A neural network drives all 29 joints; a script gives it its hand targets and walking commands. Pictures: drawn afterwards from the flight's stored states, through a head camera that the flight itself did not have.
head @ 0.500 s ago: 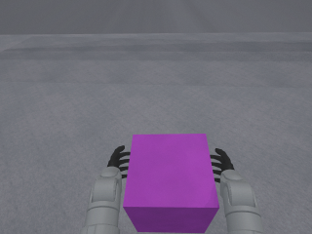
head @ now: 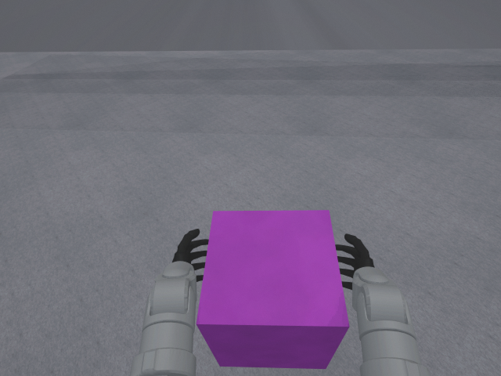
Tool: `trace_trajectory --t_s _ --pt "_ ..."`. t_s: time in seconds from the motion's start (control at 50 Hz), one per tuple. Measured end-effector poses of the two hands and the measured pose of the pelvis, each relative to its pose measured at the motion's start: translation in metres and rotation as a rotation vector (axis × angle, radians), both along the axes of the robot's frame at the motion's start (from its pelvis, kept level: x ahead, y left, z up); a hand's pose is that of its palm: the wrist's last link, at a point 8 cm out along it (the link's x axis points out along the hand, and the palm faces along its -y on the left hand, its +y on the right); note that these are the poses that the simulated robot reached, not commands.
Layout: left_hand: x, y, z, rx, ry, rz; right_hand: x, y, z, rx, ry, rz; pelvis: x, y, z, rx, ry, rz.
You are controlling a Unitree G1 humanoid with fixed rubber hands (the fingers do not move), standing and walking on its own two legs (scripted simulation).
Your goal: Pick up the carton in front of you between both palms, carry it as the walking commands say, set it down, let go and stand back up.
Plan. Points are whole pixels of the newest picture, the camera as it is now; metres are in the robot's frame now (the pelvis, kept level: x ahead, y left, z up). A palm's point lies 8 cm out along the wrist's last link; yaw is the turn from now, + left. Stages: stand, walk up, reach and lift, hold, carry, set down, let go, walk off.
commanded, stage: set down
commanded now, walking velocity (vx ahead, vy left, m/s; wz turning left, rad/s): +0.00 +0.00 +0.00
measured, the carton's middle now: (271, 292) +0.31 +0.00 -0.04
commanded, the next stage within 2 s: none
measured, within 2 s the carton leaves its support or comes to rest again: neither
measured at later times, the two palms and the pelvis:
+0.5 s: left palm (214, 303) +0.35 +0.13 -0.14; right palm (350, 309) +0.34 -0.17 -0.15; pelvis -0.03 +0.02 -0.07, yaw -1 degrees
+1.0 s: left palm (228, 314) +0.39 +0.11 -0.28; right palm (342, 319) +0.39 -0.19 -0.29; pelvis -0.06 +0.00 -0.21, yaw +2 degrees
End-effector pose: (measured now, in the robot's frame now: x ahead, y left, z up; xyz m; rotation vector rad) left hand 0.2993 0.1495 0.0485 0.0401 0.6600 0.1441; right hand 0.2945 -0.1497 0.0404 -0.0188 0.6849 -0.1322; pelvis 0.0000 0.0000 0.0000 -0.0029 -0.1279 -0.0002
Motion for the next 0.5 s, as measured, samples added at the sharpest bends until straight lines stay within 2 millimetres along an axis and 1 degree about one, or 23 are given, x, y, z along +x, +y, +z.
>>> trace_trajectory --t_s 0.06,0.12,0.2,0.26,0.36,0.44,0.5 --pt "0.010 0.001 -0.006 -0.002 0.013 0.008 0.008 0.002 -0.008 0.005 0.014 -0.013 0.001 0.004 -0.002 -0.001 0.017 -0.002" --pt "0.021 -0.001 -0.017 -0.004 0.027 0.010 0.017 0.001 -0.021 -0.001 0.028 -0.023 0.000 0.009 -0.004 0.000 0.050 -0.004" --pt "0.036 -0.007 -0.040 0.010 0.039 -0.003 0.029 -0.003 -0.047 -0.013 0.041 -0.026 -0.002 0.015 -0.010 0.005 0.130 -0.010" --pt "0.043 -0.011 -0.067 0.021 0.045 -0.019 0.034 -0.008 -0.074 -0.023 0.047 -0.019 -0.006 0.018 -0.016 0.012 0.217 -0.018" --pt "0.045 -0.017 -0.124 0.021 0.047 -0.023 0.036 -0.014 -0.130 -0.023 0.050 -0.018 -0.014 0.020 -0.031 0.022 0.382 -0.023" --pt "0.044 -0.022 -0.166 0.000 0.035 0.006 0.041 -0.019 -0.171 -0.014 0.038 -0.026 -0.022 0.019 -0.049 0.028 0.515 -0.021" --pt "0.046 -0.024 -0.189 -0.024 0.007 0.034 0.048 -0.022 -0.193 -0.003 0.010 -0.020 -0.028 0.016 -0.066 0.032 0.604 -0.019"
